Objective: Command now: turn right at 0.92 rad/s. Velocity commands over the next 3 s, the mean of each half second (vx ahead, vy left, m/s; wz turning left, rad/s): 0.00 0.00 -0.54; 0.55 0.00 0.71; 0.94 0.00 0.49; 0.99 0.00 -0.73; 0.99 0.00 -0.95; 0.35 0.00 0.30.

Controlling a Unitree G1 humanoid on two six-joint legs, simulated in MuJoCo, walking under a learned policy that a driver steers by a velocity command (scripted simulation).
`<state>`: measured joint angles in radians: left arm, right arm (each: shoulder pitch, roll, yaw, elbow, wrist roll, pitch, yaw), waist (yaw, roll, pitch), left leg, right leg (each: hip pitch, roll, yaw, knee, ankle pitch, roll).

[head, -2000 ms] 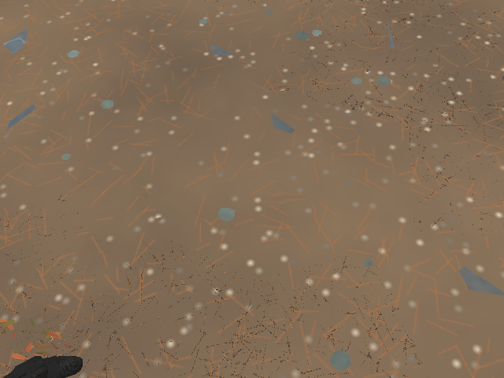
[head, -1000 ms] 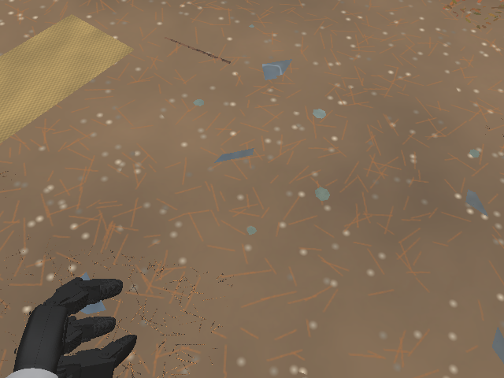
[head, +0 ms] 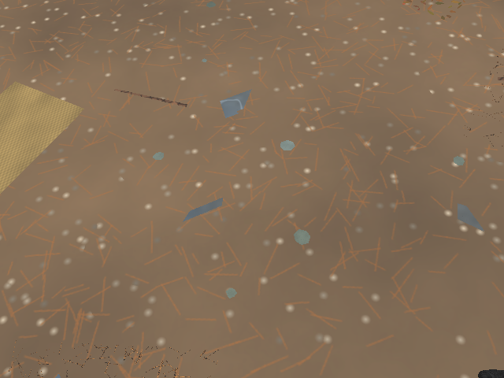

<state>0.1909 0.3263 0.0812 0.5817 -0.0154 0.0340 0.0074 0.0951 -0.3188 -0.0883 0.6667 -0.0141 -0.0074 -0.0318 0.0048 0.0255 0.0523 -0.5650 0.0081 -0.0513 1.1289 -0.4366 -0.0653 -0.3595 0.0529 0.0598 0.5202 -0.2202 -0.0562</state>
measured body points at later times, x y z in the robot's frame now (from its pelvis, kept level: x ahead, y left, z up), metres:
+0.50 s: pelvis +0.04 +0.03 +0.00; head +0.07 +0.03 +0.45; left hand +0.29 +0.22 -0.09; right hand +0.09 -0.27 -0.10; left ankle +0.11 +0.13 -0.74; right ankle -0.03 -0.11 -0.71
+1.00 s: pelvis +0.21 +0.06 -0.03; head +0.24 +0.07 +0.41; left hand +0.13 +0.34 -0.16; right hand +0.49 -0.12 -0.09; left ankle +0.37 +0.22 -0.70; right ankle -0.02 -0.11 -0.74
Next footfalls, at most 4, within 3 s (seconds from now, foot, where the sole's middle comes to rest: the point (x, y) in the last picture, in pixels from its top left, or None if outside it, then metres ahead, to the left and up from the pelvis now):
0.28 left None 0.14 0.11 -0.77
0.56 right None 0.02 -0.11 -0.77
1.06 left None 0.41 0.22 -0.77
1.56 right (182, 218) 0.90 0.29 -0.77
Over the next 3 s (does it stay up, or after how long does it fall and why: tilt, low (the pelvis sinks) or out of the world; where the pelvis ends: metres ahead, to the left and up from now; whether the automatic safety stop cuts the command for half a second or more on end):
stays up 1.78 0.26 -0.02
